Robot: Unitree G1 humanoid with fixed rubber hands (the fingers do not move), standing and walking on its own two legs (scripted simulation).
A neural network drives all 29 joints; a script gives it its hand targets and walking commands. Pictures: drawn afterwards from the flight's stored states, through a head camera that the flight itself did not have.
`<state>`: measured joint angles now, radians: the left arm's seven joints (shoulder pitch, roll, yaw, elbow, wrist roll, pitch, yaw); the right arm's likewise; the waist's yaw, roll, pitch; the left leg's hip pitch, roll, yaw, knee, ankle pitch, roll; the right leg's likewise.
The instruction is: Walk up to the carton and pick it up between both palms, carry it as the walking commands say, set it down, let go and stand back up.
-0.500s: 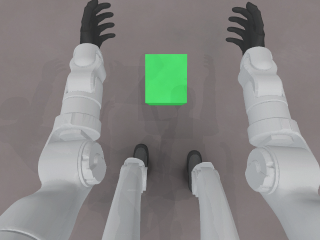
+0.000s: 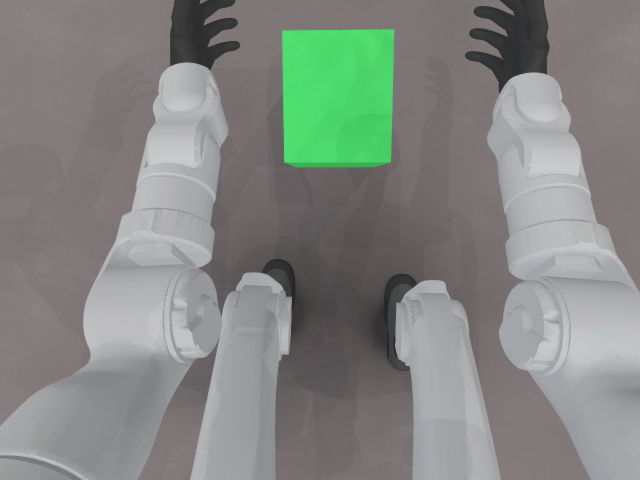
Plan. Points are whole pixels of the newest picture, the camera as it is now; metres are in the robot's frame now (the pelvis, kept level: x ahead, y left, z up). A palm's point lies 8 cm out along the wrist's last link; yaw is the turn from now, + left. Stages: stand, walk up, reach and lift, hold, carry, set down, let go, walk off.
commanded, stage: reach and lift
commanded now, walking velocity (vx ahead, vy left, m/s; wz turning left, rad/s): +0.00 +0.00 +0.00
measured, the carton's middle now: (336, 111) +0.52 +0.02 -0.44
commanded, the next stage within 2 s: none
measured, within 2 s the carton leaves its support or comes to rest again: leaves its support in 1.54 s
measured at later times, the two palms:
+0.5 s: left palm (226, 95) +0.51 +0.18 -0.30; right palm (453, 98) +0.52 -0.14 -0.31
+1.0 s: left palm (239, 89) +0.53 +0.17 -0.34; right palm (446, 98) +0.53 -0.14 -0.35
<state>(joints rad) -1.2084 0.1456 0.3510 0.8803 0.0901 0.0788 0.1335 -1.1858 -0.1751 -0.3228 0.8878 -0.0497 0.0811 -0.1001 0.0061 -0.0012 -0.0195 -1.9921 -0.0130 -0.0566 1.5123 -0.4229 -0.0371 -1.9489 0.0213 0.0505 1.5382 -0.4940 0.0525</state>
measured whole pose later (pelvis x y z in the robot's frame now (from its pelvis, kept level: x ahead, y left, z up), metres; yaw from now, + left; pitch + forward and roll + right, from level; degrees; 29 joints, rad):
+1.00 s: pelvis -0.04 +0.00 -0.17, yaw +0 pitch +35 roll +0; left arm -1.61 0.34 0.14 1.25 -0.16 0.03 0.10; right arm -1.59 -0.31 -0.08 1.20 0.13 0.06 -0.13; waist 0.02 0.02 0.44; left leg -2.24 -0.04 -0.07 2.16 -0.53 -0.08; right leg -2.20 0.07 0.08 2.20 -0.61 0.08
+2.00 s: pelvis -0.02 -0.01 -0.18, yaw -1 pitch +38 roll +0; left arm -1.53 0.12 0.48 1.00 0.17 0.15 0.03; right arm -1.45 -0.20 -0.25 1.06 -0.06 0.23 -0.08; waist 0.05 0.00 0.34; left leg -2.28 -0.03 -0.08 2.19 -0.57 -0.08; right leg -2.25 0.09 0.07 2.23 -0.65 0.07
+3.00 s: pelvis -0.02 +0.00 -0.12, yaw -1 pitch +44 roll -4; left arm -1.37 -0.05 0.48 0.67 0.27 0.26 0.18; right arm -1.36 -0.08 -0.41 0.76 -0.19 0.39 -0.09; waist 0.03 0.01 0.13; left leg -2.24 -0.09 -0.13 1.98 -0.51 -0.08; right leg -2.17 0.08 0.06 2.00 -0.60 0.09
